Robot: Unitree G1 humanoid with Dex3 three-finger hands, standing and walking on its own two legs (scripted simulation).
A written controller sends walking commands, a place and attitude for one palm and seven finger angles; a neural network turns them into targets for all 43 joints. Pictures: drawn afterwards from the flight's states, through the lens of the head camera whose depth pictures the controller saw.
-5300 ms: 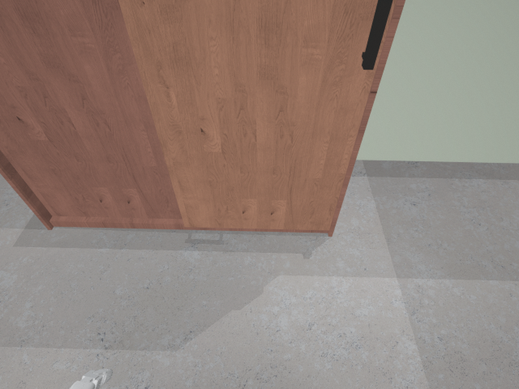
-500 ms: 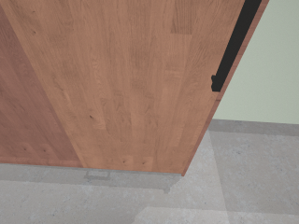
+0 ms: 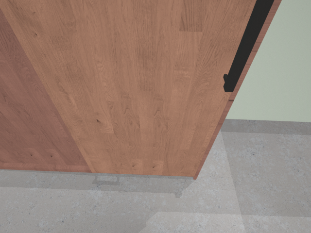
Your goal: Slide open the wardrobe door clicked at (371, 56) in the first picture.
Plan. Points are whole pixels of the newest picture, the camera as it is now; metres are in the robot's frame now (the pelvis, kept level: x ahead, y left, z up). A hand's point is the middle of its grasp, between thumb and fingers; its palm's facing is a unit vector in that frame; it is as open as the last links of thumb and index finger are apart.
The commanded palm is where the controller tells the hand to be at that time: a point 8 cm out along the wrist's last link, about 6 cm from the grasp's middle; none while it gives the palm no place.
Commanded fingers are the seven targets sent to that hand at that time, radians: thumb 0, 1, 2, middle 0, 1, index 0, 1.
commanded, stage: shuffle to correct the standing spot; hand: right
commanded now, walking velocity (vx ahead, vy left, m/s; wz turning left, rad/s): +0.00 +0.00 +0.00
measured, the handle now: (244, 40) +0.54 -0.20 +0.24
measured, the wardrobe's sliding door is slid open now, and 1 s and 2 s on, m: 0.00 0.00 0.00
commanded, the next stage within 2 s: come to a stop and stand still in 0.38 s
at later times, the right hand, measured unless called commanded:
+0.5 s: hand out of the picture +0.04 -0.21 -0.19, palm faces +0.03 +0.98 -0.18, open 7.4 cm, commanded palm none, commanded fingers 0.00 -0.90 -0.90 0.20 0.30 0.20 0.30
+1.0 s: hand out of the picture +0.10 -0.22 -0.18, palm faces +0.04 +0.97 -0.25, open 7.3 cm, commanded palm none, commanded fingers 0.00 -0.90 -0.90 0.20 0.30 0.20 0.30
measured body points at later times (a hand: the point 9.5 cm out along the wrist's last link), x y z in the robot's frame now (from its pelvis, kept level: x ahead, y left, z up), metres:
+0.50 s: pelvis +0.05 -0.03 -0.01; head +0.08 -0.04 +0.44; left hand +0.00 +0.18 -0.16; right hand +0.04 -0.26 -0.17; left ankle +0.02 +0.08 -0.73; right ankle -0.02 -0.14 -0.74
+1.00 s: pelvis +0.07 -0.04 -0.01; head +0.11 -0.02 +0.44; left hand +0.12 +0.19 -0.17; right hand +0.10 -0.27 -0.16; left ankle +0.05 +0.05 -0.74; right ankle +0.06 -0.16 -0.74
